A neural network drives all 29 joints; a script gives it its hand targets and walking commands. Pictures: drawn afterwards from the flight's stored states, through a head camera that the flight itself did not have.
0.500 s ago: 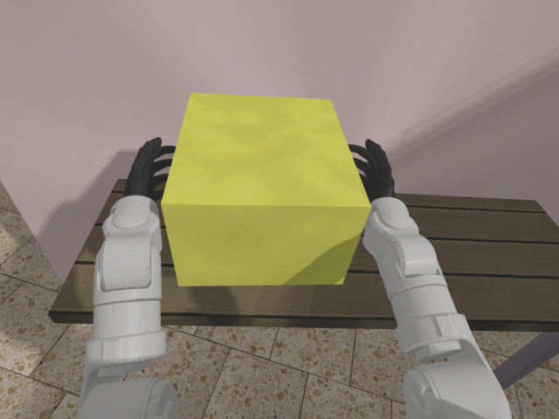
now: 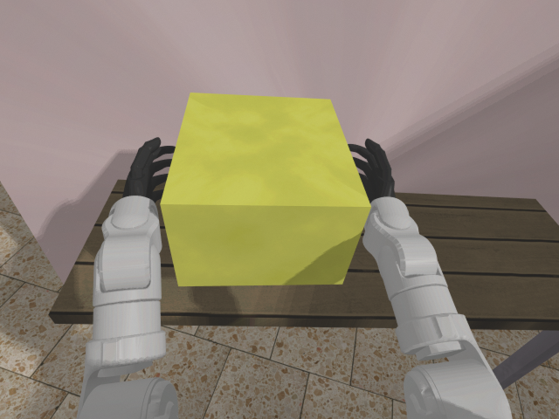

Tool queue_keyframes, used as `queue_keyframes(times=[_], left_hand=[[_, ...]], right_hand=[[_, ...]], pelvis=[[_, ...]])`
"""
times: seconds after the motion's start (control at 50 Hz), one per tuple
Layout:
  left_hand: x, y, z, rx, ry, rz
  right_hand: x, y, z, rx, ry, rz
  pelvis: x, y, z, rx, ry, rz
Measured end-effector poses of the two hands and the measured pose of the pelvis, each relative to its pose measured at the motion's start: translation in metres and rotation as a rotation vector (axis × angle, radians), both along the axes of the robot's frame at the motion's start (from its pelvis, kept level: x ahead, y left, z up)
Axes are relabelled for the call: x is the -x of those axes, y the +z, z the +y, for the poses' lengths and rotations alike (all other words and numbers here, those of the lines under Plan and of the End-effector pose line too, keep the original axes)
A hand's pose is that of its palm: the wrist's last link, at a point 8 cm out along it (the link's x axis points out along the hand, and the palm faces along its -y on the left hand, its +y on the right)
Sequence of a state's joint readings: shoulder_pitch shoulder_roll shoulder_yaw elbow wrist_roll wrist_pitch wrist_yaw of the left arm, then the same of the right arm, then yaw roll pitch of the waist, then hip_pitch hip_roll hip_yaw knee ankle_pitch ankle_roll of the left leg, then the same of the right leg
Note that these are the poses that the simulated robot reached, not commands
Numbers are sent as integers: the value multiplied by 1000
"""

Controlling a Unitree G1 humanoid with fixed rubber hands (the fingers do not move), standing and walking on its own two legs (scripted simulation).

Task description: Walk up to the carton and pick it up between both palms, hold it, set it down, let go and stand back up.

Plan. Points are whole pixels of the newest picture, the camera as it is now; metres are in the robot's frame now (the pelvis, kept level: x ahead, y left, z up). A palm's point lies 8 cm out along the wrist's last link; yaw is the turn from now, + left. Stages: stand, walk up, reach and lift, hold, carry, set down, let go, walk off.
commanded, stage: hold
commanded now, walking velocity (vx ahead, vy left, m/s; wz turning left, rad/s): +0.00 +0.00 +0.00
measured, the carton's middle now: (262, 183) +0.41 +0.02 +0.15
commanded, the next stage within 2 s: none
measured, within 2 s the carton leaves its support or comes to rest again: neither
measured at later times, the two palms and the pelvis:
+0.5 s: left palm (143, 197) +0.35 +0.17 +0.17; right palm (378, 197) +0.35 -0.15 +0.17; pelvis +0.00 +0.00 +0.00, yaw +0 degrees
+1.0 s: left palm (143, 196) +0.35 +0.17 +0.17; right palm (378, 196) +0.36 -0.15 +0.17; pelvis +0.00 +0.00 +0.00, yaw +0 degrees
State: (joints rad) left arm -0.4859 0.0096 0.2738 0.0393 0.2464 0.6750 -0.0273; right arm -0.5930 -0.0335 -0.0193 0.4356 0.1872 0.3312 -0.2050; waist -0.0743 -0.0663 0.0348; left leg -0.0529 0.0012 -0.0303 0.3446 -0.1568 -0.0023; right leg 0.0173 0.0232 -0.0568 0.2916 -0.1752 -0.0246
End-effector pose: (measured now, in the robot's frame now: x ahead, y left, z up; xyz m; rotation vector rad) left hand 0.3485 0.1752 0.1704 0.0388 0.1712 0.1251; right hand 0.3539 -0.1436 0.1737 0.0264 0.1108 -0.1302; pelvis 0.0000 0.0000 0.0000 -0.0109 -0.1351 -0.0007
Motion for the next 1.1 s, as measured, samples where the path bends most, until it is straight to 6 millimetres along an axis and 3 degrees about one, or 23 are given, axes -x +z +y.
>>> queue_keyframes(times=[1.1], left_hand=[[-1, 0, -3, -5, -4, -2]], right_hand=[[0, 0, -3, -3, -5, -5]], pelvis=[[0, 0, 0, 0, 2, -1]])
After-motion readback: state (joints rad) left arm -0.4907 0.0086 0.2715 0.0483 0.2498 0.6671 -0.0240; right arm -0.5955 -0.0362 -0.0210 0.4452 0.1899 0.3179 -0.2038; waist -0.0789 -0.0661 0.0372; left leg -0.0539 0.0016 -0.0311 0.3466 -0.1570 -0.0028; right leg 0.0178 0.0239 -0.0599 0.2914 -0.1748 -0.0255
